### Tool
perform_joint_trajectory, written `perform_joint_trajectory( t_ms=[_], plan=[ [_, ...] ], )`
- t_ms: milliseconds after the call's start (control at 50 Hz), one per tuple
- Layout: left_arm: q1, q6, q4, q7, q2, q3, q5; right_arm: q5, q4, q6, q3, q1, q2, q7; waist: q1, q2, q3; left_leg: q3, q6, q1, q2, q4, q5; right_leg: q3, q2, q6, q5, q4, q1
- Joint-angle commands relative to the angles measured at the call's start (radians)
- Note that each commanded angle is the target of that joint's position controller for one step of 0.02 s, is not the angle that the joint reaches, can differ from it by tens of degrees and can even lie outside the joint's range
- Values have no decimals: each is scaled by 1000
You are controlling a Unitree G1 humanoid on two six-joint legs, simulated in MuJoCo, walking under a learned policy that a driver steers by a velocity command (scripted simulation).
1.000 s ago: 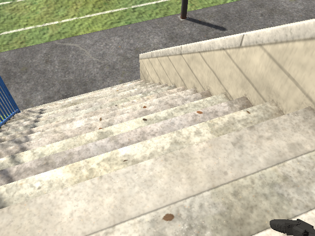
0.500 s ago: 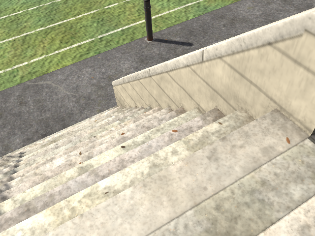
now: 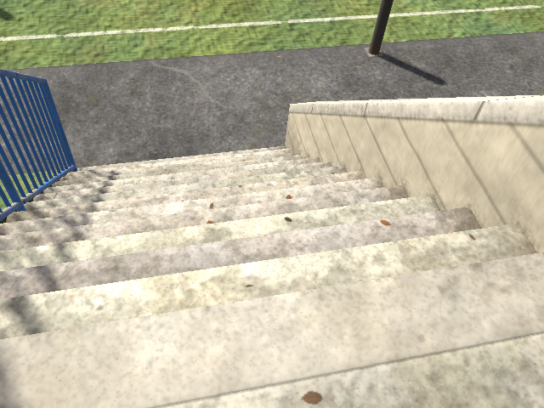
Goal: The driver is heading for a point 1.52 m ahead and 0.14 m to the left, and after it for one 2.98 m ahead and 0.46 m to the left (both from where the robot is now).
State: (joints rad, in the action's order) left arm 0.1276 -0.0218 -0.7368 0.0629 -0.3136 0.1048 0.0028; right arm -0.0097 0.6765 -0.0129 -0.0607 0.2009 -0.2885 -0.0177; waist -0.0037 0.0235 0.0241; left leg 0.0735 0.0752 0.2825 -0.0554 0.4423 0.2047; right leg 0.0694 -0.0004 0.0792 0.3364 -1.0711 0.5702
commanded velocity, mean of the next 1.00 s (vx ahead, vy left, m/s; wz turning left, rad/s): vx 0.38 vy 0.00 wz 0.40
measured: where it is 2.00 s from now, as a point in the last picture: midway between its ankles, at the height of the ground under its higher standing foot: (163, 335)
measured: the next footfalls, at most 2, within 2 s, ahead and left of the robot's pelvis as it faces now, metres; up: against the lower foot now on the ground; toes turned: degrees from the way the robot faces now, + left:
right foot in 0.28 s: +0.11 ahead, -0.15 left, +0.00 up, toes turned +15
left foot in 0.72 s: +0.31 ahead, +0.22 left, +0.00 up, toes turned +25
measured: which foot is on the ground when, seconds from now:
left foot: down 0.00-0.28, up 0.30-0.70, down 0.72-1.00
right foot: up 0.00-0.26, down 0.28-0.72, up 0.74-1.00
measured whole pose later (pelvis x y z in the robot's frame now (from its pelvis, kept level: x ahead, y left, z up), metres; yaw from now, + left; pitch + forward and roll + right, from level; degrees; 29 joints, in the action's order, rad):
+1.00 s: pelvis +0.32 +0.14 +0.00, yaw +24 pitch +1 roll +1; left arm 0.20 0.06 -0.75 0.01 -0.31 0.06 -0.01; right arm 0.01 0.76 0.06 -0.05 0.38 -0.24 0.02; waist -0.03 0.04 0.01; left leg -0.04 0.08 0.16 -0.08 0.34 0.21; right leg 0.05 0.14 0.01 0.12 -1.01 0.69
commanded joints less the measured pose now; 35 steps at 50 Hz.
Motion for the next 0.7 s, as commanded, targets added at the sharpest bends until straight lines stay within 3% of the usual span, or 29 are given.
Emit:
perform_joint_trajectory(
  t_ms=[20, 80, 160, 200, 240, 260, 280, 300, 320, 340, 360, 400, 440, 500, 560, 620, 660, 680, 700],
  plan=[
    [-33, 22, 74, -3, -61, 9, -1, -5, -72, 5, -51, 6, -174, -15, -12, -141, -119, 283, 151, -188, 230, -121, -122, 30, 7, 16, -42, 128, 75],
    [-65, 43, 88, -22, -69, 8, -12, -8, -81, 7, -53, 6, -179, -13, -31, -194, -72, 371, 162, -122, 217, -190, 251, 25, -2, 9, -44, 273, 36],
    [-76, 90, 97, -49, -70, 7, -21, -10, -83, 14, -55, 25, -185, -4, -45, -187, -65, 436, 173, -102, 210, -174, 316, 20, -24, -25, 7, 426, -58],
    [-54, 110, 93, -60, -72, 10, -30, -12, -89, 13, -53, 19, -181, 1, -30, -190, -62, 465, 168, -59, 194, -164, 336, 10, -38, -48, 8, 501, -157],
    [20, 128, 70, -65, -65, 15, -36, -17, -100, 8, -45, -12, -160, 0, 27, -172, -54, 463, 136, 22, 147, -121, 365, -9, -36, -77, -105, 663, -327],
    [77, 132, 52, -62, -82, 23, -32, -15, -107, 10, -37, -22, -131, -2, 58, -143, -65, 433, 100, 109, 108, -53, 379, 8, 5, -96, -144, 708, -466],
    [186, 134, 36, -54, -127, 34, -16, -11, -117, 15, -18, -21, -64, -1, 94, -41, -124, 331, 40, 254, 42, 164, 444, 152, 163, -147, -43, 727, -651],
    [258, 127, 20, -55, -210, 47, 17, -26, -162, 24, -8, -12, -28, 1, 74, 186, -117, 136, -1, 469, -79, 418, 441, 485, 352, -263, 217, 826, -717],
    [214, 129, 25, -62, -187, 45, 17, -24, -170, 32, -28, -34, -113, 1, 59, 172, -11, 117, -21, 596, 18, 561, 371, 586, 419, -314, 351, 861, -640],
    [172, 128, 42, -56, -126, 27, -2, -20, -153, 32, -41, -31, -149, 4, 53, 141, 39, 104, -36, 631, 50, 625, 290, 502, 374, -296, 349, 865, -614],
    [145, 124, 53, -50, -96, 15, -10, -14, -131, 29, -45, -7, -144, 7, 42, 121, 43, 86, -54, 629, 62, 663, 225, 412, 324, -263, 277, 866, -607],
    [142, 118, 53, -41, -78, 1, -5, -13, -135, 34, -43, -18, -118, 22, 46, 116, 49, 68, -76, 619, 95, 702, 106, 262, 278, -232, 85, 882, -570],
    [162, 123, 43, -39, -80, -3, 9, -14, -143, 39, -33, -38, -80, 31, 54, 107, 42, 34, -94, 598, 105, 716, 12, 143, 251, -234, -59, 899, -535],
    [185, 122, 22, -41, -91, -4, 12, -12, -155, 40, -22, -80, -54, 36, 69, 80, 52, 13, -112, 570, 116, 607, -79, 32, 237, -244, -205, 906, -513],
    [203, 114, -3, -50, -111, -3, -3, -9, -164, 52, -3, -146, -14, 50, 87, 74, 73, -42, -99, 467, 113, 400, -150, -54, 224, -242, -300, 904, -486],
    [242, 103, -35, -57, -147, 4, -31, -14, -181, 59, 3, -199, -12, 69, 93, 70, 94, -99, -62, 378, 102, 259, -114, -72, 258, -250, -351, 901, -505],
    [249, 93, -52, -60, -163, 5, -44, -15, -184, 58, -8, -186, -36, 74, 62, 83, 76, -123, -21, 302, 75, 195, -53, -80, 284, -244, -550, 848, -559],
    [246, 88, -60, -58, -175, 6, -48, -13, -174, 57, -22, -133, -62, 72, 19, 100, 31, -141, 2, 206, 46, 166, -29, -96, 284, -232, -750, 776, -586],
    [233, 81, -67, -55, -180, 3, -50, -11, -138, 55, -44, 0, -98, 67, -64, 94, -49, -172, 33, 21, 7, 111, -69, -145, 256, -210, -915, 619, -573]
  ],
)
